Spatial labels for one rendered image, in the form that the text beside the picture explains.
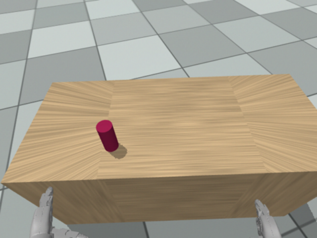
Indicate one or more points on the can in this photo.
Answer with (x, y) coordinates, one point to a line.
(107, 135)

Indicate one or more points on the right robot hand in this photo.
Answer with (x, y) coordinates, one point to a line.
(267, 226)

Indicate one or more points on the left robot hand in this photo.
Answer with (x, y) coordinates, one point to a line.
(43, 218)

